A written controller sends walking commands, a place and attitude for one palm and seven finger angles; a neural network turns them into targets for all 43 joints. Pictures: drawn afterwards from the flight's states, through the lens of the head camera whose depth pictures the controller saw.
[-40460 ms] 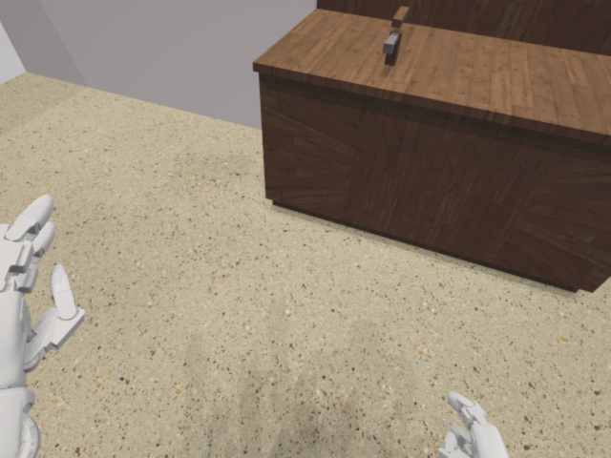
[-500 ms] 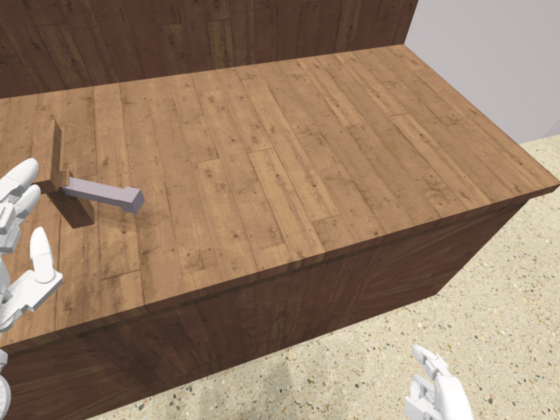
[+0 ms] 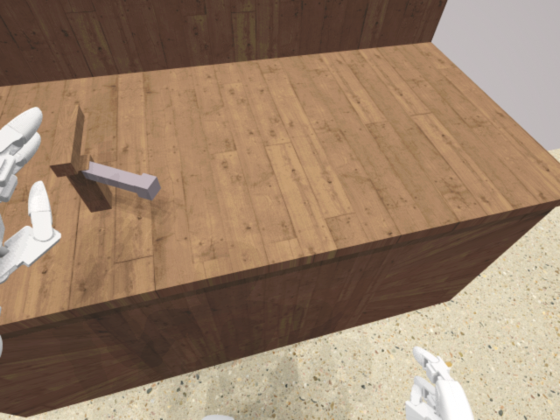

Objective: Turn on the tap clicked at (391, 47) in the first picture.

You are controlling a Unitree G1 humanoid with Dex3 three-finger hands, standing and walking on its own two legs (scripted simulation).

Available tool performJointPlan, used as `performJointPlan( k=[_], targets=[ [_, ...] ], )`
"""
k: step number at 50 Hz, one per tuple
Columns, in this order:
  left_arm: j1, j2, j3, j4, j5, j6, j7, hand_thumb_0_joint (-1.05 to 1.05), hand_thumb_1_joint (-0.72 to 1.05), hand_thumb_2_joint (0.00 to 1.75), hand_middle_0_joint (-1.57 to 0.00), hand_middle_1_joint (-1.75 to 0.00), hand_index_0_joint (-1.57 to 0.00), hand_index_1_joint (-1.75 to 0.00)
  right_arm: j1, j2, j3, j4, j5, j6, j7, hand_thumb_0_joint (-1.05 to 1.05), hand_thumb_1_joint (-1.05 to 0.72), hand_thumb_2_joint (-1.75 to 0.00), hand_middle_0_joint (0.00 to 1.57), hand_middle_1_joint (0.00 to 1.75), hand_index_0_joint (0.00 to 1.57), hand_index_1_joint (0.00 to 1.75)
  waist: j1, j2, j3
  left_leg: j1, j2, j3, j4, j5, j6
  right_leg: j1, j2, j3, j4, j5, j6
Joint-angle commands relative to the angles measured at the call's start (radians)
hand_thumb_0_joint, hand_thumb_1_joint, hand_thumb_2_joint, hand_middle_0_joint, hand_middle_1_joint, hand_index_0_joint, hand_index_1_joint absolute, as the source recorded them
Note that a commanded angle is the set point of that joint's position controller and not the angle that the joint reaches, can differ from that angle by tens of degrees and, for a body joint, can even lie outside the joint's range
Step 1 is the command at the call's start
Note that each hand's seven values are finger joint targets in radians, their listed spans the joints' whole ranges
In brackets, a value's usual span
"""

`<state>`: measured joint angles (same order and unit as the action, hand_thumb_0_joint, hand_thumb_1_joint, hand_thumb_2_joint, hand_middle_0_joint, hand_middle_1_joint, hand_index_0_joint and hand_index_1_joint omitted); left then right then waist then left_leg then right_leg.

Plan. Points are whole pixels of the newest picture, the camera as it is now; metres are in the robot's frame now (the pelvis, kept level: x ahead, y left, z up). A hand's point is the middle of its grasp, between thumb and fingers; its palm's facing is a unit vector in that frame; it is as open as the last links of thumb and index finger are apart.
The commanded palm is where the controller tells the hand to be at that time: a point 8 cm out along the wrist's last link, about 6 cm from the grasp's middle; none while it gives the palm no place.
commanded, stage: come to a stop and stand still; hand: left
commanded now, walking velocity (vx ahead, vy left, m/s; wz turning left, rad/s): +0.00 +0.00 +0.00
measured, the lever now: (147, 186) +0.42 +0.26 +0.05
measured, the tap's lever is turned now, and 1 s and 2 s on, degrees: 57 57 57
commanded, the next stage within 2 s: look again from close up in 0.86 s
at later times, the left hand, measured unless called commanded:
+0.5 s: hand (3, 244) +0.24 +0.31 +0.17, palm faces +0.37 -0.85 -0.37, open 7.4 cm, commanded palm +0.18 +0.34 +0.18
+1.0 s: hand out of the picture +0.23 +0.33 +0.17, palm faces +0.33 -0.87 -0.37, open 7.4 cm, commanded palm +0.17 +0.37 +0.18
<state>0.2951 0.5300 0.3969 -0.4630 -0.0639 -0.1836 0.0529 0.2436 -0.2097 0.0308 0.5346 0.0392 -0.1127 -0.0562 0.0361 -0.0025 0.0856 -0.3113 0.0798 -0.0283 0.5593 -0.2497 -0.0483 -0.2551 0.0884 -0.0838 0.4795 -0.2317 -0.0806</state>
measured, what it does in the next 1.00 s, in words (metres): shifts its weight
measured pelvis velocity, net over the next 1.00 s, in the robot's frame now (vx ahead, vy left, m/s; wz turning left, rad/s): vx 0.00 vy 0.10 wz -0.04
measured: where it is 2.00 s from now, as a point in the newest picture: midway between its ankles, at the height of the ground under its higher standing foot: outside the picture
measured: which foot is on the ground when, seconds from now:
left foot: down 0.00-1.00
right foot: down 0.00-1.00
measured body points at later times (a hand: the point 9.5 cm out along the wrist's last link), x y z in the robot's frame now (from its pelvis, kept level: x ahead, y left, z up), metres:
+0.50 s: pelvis +0.00 +0.07 +0.01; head +0.03 +0.09 +0.45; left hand +0.21 +0.35 +0.19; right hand +0.18 -0.16 -0.06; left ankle +0.03 +0.15 -0.73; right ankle +0.02 -0.06 -0.73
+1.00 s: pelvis +0.00 +0.10 +0.01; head +0.03 +0.12 +0.46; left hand +0.21 +0.38 +0.19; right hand +0.17 -0.13 -0.06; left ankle +0.03 +0.15 -0.73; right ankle +0.02 -0.06 -0.73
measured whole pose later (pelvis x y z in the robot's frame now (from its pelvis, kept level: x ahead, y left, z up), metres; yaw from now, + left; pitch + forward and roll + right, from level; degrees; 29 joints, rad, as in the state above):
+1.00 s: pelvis +0.00 +0.10 +0.01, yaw -2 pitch -1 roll -2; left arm 0.42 0.36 0.36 -0.49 -0.03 -0.20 0.10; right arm 0.19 -0.19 0.04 0.57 0.00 -0.11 -0.01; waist 0.02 -0.03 0.08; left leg -0.23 -0.03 0.06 0.47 -0.22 0.08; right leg -0.19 -0.02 0.01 0.38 -0.17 0.05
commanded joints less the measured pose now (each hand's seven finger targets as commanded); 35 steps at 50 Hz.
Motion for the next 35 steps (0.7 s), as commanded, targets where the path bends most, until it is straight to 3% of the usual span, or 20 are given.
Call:
performJointPlan(
  k=[1, 2, 4, 6, 7, 8, 11, 12, 13, 15, 17, 18, 22, 23, 27, 28, 31, 32, 33, 35],
  targets=[
    [-0.043, 0.142, 0.173, -0.032, -0.018, -0.095, 0.002, 0.00, 0.90, 0.90, -0.20, -0.30, -0.20, -0.30, -0.010, -0.161, -0.086, -0.119, -0.042, -0.099, 0.045, 0.00, -0.90, -0.90, 0.20, 0.30, 0.20, 0.30, 0.011, -0.060, -0.206, -0.002, -0.047, 0.076, 0.080, -0.010, 0.062, 0.042, -0.187, 0.276, -0.131, 0.150, 0.055],
    [0.050, 0.060, 0.114, -0.020, -0.029, -0.097, -0.003, 0.00, 0.90, 0.90, -0.20, -0.30, -0.20, -0.30, -0.032, -0.150, -0.075, -0.119, -0.029, -0.106, 0.067, 0.00, -0.90, -0.90, 0.20, 0.30, 0.20, 0.30, 0.015, -0.039, -0.246, 0.011, -0.059, 0.078, 0.081, 0.009, 0.069, 0.093, -0.196, 0.271, -0.103, 0.243, 0.048],
    [0.124, 0.006, 0.074, -0.138, -0.025, -0.097, 0.005, 0.00, 0.90, 0.90, -0.20, -0.30, -0.20, -0.30, -0.034, -0.157, -0.073, -0.134, -0.025, -0.108, 0.089, 0.00, -0.90, -0.90, 0.20, 0.30, 0.20, 0.30, 0.012, -0.053, -0.230, 0.037, -0.050, 0.073, 0.037, 0.061, 0.074, 0.097, -0.194, 0.230, -0.091, 0.323, 0.068],
    [0.125, 0.006, 0.081, -0.187, -0.013, -0.087, 0.020, 0.00, 0.90, 0.90, -0.20, -0.30, -0.20, -0.30, -0.084, -0.149, -0.070, -0.126, -0.025, -0.109, 0.084, 0.00, -0.90, -0.90, 0.20, 0.30, 0.20, 0.30, -0.004, -0.048, -0.190, 0.096, -0.031, 0.055, -0.013, 0.059, 0.078, 0.022, -0.170, 0.203, -0.115, 0.218, 0.087],
    [0.119, 0.062, 0.121, -0.218, -0.011, -0.089, 0.035, 0.00, 0.90, 0.90, -0.20, -0.30, -0.20, -0.30, -0.112, -0.148, -0.064, -0.117, -0.023, -0.102, 0.074, 0.00, -0.90, -0.90, 0.20, 0.30, 0.20, 0.30, -0.007, -0.004, -0.207, 0.136, -0.021, 0.052, -0.044, 0.069, 0.081, 0.021, -0.156, 0.191, -0.105, 0.193, 0.083],
    [0.114, 0.032, 0.115, -0.224, -0.002, -0.086, 0.039, 0.00, 0.90, 0.90, -0.20, -0.30, -0.20, -0.30, -0.110, -0.143, -0.064, -0.115, -0.030, -0.095, 0.065, 0.00, -0.90, -0.90, 0.20, 0.30, 0.20, 0.30, -0.015, 0.012, -0.198, 0.117, -0.011, 0.043, -0.066, 0.065, 0.078, 0.036, -0.146, 0.175, -0.105, 0.161, 0.076],
    [0.062, 0.043, 0.140, -0.243, 0.015, -0.076, 0.055, 0.00, 0.90, 0.90, -0.20, -0.30, -0.20, -0.30, -0.126, -0.138, -0.057, -0.118, -0.038, -0.085, 0.044, 0.00, -0.90, -0.90, 0.20, 0.30, 0.20, 0.30, -0.023, 0.033, -0.158, 0.078, -0.010, 0.025, -0.091, 0.022, 0.072, 0.045, -0.138, 0.180, -0.131, 0.107, 0.058],
    [0.035, 0.091, 0.165, -0.274, 0.019, -0.078, 0.066, 0.00, 0.90, 0.90, -0.20, -0.30, -0.20, -0.30, -0.141, -0.139, -0.053, -0.116, -0.037, -0.078, 0.038, 0.00, -0.90, -0.90, 0.20, 0.30, 0.20, 0.30, -0.025, 0.076, -0.168, 0.101, -0.004, 0.020, -0.106, 0.031, 0.074, 0.041, -0.136, 0.184, -0.123, 0.116, 0.054],
    [0.039, 0.035, 0.133, -0.252, 0.020, -0.073, 0.068, 0.00, 0.90, 0.90, -0.20, -0.30, -0.20, -0.30, -0.130, -0.132, -0.054, -0.112, -0.039, -0.076, 0.033, 0.00, -0.90, -0.90, 0.20, 0.30, 0.20, 0.30, -0.027, 0.095, -0.179, 0.096, 0.004, 0.018, -0.122, 0.034, 0.074, 0.066, -0.133, 0.162, -0.112, 0.118, 0.053],
    [0.019, 0.025, 0.117, -0.255, 0.023, -0.065, 0.075, 0.00, 0.90, 0.90, -0.20, -0.30, -0.20, -0.30, -0.128, -0.134, -0.053, -0.116, -0.037, -0.078, 0.030, 0.00, -0.90, -0.90, 0.20, 0.30, 0.20, 0.30, -0.023, 0.128, -0.175, 0.087, 0.011, 0.011, -0.141, 0.044, 0.073, 0.089, -0.128, 0.149, -0.111, 0.133, 0.055],
    [0.022, 0.036, 0.117, -0.274, 0.029, -0.060, 0.077, 0.00, 0.90, 0.90, -0.20, -0.30, -0.20, -0.30, -0.135, -0.131, -0.051, -0.114, -0.032, -0.079, 0.030, 0.00, -0.90, -0.90, 0.20, 0.30, 0.20, 0.30, -0.021, 0.121, -0.213, 0.128, 0.020, 0.008, -0.141, 0.114, 0.077, 0.110, -0.127, 0.133, -0.094, 0.190, 0.059],
    [0.035, -0.003, 0.092, -0.255, 0.029, -0.058, 0.075, 0.00, 0.90, 0.90, -0.20, -0.30, -0.20, -0.30, -0.124, -0.129, -0.050, -0.114, -0.038, -0.077, 0.031, 0.00, -0.90, -0.90, 0.20, 0.30, 0.20, 0.30, -0.023, 0.096, -0.217, 0.126, 0.026, 0.002, -0.142, 0.142, 0.077, 0.119, -0.125, 0.110, -0.091, 0.201, 0.064],
    [0.080, -0.012, 0.077, -0.233, 0.035, -0.052, 0.073, 0.00, 0.90, 0.90, -0.20, -0.30, -0.20, -0.30, -0.131, -0.127, -0.049, -0.113, -0.032, -0.075, 0.039, 0.00, -0.90, -0.90, 0.20, 0.30, 0.20, 0.30, -0.022, 0.100, -0.202, 0.134, 0.035, -0.007, -0.160, 0.152, 0.077, 0.106, -0.124, 0.098, -0.087, 0.199, 0.068],
    [0.088, -0.052, 0.047, -0.206, 0.035, -0.051, 0.069, 0.00, 0.90, 0.90, -0.20, -0.30, -0.20, -0.30, -0.120, -0.123, -0.048, -0.110, -0.037, -0.068, 0.040, 0.00, -0.90, -0.90, 0.20, 0.30, 0.20, 0.30, -0.027, 0.072, -0.188, 0.117, 0.038, -0.012, -0.164, 0.139, 0.076, 0.101, -0.122, 0.085, -0.091, 0.187, 0.071],
    [0.050, -0.015, 0.070, -0.208, 0.040, -0.053, 0.068, 0.00, 0.90, 0.90, -0.20, -0.30, -0.20, -0.30, -0.130, -0.122, -0.045, -0.113, -0.032, -0.055, 0.039, 0.00, -0.90, -0.90, 0.20, 0.30, 0.20, 0.30, -0.027, 0.099, -0.157, 0.095, 0.042, -0.026, -0.205, 0.047, 0.072, 0.083, -0.119, 0.092, -0.086, 0.141, 0.071],
    [0.049, -0.044, 0.049, -0.192, 0.039, -0.057, 0.066, 0.00, 0.90, 0.90, -0.20, -0.30, -0.20, -0.30, -0.123, -0.117, -0.043, -0.114, -0.038, -0.049, 0.038, 0.00, -0.90, -0.90, 0.20, 0.30, 0.20, 0.30, -0.030, 0.088, -0.152, 0.082, 0.047, -0.040, -0.214, 0.039, 0.072, 0.083, -0.116, 0.079, -0.084, 0.133, 0.072],
    [0.013, -0.030, 0.051, -0.211, 0.039, -0.060, 0.066, 0.00, 0.90, 0.90, -0.20, -0.30, -0.20, -0.30, -0.128, -0.111, -0.040, -0.123, -0.036, -0.050, 0.036, 0.00, -0.90, -0.90, 0.20, 0.30, 0.20, 0.30, -0.029, 0.089, -0.148, 0.078, 0.051, -0.052, -0.233, -0.005, 0.069, 0.083, -0.117, 0.085, -0.083, 0.109, 0.073],
    [-0.002, -0.002, 0.070, -0.234, 0.043, -0.062, 0.069, 0.00, 0.90, 0.90, -0.20, -0.30, -0.20, -0.30, -0.143, -0.112, -0.038, -0.121, -0.034, -0.051, 0.035, 0.00, -0.90, -0.90, 0.20, 0.30, 0.20, 0.30, -0.024, 0.119, -0.155, 0.092, 0.054, -0.049, -0.240, 0.005, 0.068, 0.084, -0.118, 0.086, -0.076, 0.119, 0.073],
    [0.000, -0.036, 0.043, -0.226, 0.040, -0.065, 0.066, 0.00, 0.90, 0.90, -0.20, -0.30, -0.20, -0.30, -0.133, -0.110, -0.036, -0.122, -0.041, -0.050, 0.034, 0.00, -0.90, -0.90, 0.20, 0.30, 0.20, 0.30, -0.027, 0.112, -0.154, 0.084, 0.056, -0.061, -0.246, 0.003, 0.066, 0.086, -0.116, 0.078, -0.075, 0.115, 0.073],
    [-0.003, -0.027, 0.045, -0.233, 0.041, -0.067, 0.068, 0.00, 0.90, 0.90, -0.20, -0.30, -0.20, -0.30, -0.133, -0.109, -0.038, -0.123, -0.039, -0.054, 0.033, 0.00, -0.90, -0.90, 0.20, 0.30, 0.20, 0.30, -0.026, 0.101, -0.166, 0.101, 0.056, -0.058, -0.239, 0.023, 0.064, 0.092, -0.124, 0.083, -0.082, 0.119, 0.072]
  ],
)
